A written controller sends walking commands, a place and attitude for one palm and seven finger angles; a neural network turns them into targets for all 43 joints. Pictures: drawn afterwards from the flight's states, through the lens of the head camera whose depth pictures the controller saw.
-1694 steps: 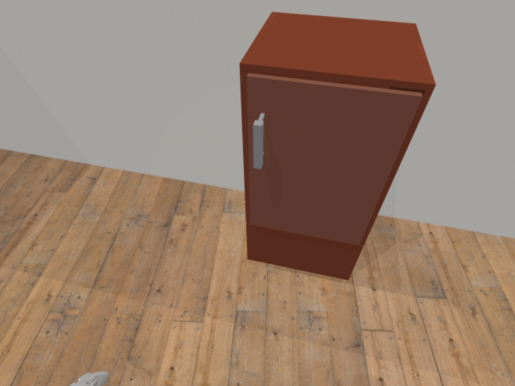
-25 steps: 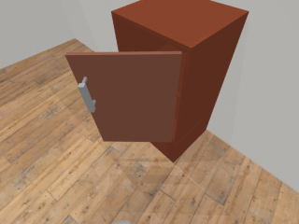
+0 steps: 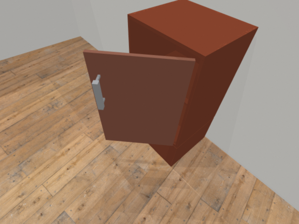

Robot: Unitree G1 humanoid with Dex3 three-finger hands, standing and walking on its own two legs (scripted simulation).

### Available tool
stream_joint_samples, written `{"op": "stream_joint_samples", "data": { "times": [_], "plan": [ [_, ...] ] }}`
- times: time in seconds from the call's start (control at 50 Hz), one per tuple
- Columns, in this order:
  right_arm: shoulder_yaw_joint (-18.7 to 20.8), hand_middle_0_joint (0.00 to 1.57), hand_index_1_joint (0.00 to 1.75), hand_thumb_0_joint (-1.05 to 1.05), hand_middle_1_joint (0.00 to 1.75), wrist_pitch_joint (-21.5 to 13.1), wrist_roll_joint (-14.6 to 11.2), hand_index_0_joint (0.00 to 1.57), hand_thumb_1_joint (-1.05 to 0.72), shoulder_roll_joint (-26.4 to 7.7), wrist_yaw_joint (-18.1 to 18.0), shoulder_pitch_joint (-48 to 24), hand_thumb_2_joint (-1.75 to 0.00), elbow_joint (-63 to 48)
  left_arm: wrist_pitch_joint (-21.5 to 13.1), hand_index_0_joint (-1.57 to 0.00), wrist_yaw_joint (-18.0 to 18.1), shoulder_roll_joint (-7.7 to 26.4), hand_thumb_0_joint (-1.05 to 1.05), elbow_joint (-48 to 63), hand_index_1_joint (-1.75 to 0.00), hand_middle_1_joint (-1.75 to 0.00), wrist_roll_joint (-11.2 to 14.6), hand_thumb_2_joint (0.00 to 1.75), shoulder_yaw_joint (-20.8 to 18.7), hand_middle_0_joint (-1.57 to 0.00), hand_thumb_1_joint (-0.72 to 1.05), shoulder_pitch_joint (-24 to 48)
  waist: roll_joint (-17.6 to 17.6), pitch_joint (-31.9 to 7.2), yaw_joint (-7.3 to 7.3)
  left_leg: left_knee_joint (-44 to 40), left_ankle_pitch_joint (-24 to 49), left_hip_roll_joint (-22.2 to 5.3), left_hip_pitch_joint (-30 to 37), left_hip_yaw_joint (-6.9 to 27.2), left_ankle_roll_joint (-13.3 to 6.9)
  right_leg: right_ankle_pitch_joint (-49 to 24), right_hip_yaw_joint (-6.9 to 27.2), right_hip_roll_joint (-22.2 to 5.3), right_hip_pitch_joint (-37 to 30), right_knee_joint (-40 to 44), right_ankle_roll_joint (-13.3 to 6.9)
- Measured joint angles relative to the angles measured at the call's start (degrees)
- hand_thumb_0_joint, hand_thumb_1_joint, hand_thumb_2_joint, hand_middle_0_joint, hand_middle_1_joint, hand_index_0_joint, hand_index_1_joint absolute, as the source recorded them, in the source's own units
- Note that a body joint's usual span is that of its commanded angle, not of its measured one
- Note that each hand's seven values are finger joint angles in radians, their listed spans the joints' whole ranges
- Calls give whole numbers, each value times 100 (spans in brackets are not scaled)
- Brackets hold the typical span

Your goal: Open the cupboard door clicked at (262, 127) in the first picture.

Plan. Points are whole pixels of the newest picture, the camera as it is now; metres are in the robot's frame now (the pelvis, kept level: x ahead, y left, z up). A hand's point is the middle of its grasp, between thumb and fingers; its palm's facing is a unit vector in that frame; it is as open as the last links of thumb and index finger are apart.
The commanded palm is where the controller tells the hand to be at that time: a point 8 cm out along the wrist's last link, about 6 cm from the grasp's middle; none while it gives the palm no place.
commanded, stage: come to a stop and stand still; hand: left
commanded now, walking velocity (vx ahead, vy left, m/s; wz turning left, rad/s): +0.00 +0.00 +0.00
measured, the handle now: (99, 92) +0.60 +0.27 -0.05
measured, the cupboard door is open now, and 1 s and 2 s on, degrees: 44 44 44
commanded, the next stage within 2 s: look again from close up in 0.18 s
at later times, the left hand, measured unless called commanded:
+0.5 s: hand out of the picture +0.03 +0.19 -0.18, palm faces +0.00 -0.97 -0.24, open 7.3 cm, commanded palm none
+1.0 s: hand out of the picture +0.03 +0.16 -0.17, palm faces +0.01 -0.97 -0.22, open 7.3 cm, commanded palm none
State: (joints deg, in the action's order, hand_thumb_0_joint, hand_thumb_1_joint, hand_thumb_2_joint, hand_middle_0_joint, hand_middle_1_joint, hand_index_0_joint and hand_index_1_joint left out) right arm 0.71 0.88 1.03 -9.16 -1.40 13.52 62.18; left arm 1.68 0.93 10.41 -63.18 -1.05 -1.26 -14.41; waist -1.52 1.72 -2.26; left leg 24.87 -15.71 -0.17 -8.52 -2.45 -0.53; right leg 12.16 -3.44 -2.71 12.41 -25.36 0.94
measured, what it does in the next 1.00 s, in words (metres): stands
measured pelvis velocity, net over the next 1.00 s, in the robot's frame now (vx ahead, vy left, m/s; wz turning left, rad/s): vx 0.01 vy -0.02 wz -0.01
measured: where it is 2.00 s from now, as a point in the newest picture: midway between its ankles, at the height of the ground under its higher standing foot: outside the picture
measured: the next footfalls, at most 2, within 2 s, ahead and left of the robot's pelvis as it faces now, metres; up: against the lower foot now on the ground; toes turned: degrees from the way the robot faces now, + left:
right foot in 1.80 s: +0.10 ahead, -0.05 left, +0.00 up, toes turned -3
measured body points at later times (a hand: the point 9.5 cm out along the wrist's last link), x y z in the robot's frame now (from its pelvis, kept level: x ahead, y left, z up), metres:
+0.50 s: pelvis +0.02 +0.01 -0.01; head +0.03 -0.01 +0.44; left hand +0.03 +0.24 -0.16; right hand +0.01 -0.20 -0.18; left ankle -0.02 +0.11 -0.74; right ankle +0.01 -0.13 -0.74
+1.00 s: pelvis +0.01 -0.02 -0.01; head +0.03 -0.04 +0.44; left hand +0.03 +0.21 -0.16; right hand +0.01 -0.25 -0.17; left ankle -0.02 +0.11 -0.74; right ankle +0.01 -0.13 -0.74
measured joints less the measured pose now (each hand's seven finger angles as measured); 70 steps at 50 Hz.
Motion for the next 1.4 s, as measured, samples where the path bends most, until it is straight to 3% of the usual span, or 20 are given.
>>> {"op": "stream_joint_samples", "data": {
  "times": [0.28, 0.44, 0.66, 0.98, 1.1, 1.2, 1.3, 1.4],
  "plan": [
    [-96, 20, 30, 0, 30, -124, -28, 20, -92, 132, -43, 226, -90, 253, -103, -20, 40, -186, 1, -245, -30, -30, 13, 90, 121, -20, 91, -73, -22, 17, 103, -239, 1, 2, 213, -83, -28, -18, 77, 16, -169, 214, 42],
    [-125, 20, 30, 1, 30, -231, 13, 20, -92, 17, -3, 435, -90, -123, -263, -20, 109, -219, 1, -115, -30, -30, -6, 90, 211, -21, 91, -83, 353, 58, 232, 464, -392, 19, -143, -61, -84, 329, 69, -37, 135, -396, 69],
    [-141, 20, 30, 2, 30, -221, 11, 20, -92, -47, -23, 407, -90, -59, -231, -20, 107, -153, 0, 41, -30, -30, 27, 90, 155, -20, 91, 36, 461, -22, 234, 287, -355, 56, 130, -135, -32, 474, 152, -66, 64, -592, 29],
    [-99, 20, 30, 0, 30, -154, 9, 20, -91, -84, 16, 292, -90, 68, -237, -20, 52, -149, 1, 76, -30, -30, 1, 90, 121, -21, 92, 9, 295, 61, 175, 196, -215, -158, 52, -38, 179, 360, 31, 142, 105, -465, -196],
    [-30, 20, 30, 0, 30, -28, 18, 19, -91, -152, 55, 377, -90, 29, -186, -20, 28, -212, 1, 143, -30, -30, -34, 90, 37, -21, 91, -162, 302, 17, 117, 541, -412, -182, -150, 24, 123, 437, -28, 151, 171, -559, -183],
    [-14, 20, 30, 0, 30, -90, 24, 19, -91, -87, 71, 476, -90, -51, -95, -20, 32, -144, 1, 186, -30, -30, -44, 90, -69, -21, 91, -248, 64, 27, 60, 465, -419, -6, -96, -98, 43, 543, 108, -18, 267, -742, -74],
    [-24, 20, 30, 0, 30, -89, 38, 19, -91, -17, 47, 613, -90, -177, -29, -20, 45, -73, 1, 264, -30, -30, -68, 90, -111, -21, 91, -207, 80, 60, 46, 690, -624, 74, -110, -178, -83, 794, 178, -102, 357, -1080, -229],
    [3, 20, 30, 0, 30, 40, 15, 20, -91, 8, 73, 565, -90, -249, -208, -20, 76, -91, 1, 414, -30, -30, -81, 90, -146, -20, 91, -145, 223, 73, 62, 1580, -1073, 84, -557, -158, -21, 909, 95, -195, 366, -1176, 98]
  ]
}}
